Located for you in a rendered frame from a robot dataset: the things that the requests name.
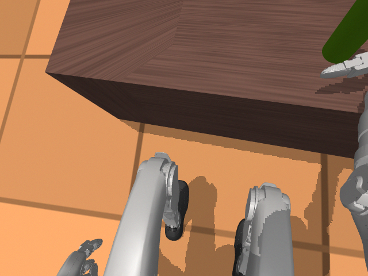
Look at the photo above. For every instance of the right robot arm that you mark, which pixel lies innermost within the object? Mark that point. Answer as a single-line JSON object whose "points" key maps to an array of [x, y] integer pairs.
{"points": [[354, 192]]}

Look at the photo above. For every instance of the left robot foot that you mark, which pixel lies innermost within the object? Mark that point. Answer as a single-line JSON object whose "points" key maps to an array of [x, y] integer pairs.
{"points": [[176, 233]]}

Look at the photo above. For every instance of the right robot hand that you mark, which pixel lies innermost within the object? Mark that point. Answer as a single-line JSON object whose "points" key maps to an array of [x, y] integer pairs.
{"points": [[355, 67]]}

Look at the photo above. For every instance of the left robot hand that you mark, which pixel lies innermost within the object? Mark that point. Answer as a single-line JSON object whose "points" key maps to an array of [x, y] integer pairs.
{"points": [[76, 264]]}

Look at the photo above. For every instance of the can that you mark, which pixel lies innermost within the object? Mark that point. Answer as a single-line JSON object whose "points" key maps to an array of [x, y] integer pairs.
{"points": [[350, 34]]}

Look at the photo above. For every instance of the right robot foot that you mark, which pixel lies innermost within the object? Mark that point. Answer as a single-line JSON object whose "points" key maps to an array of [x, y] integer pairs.
{"points": [[238, 248]]}

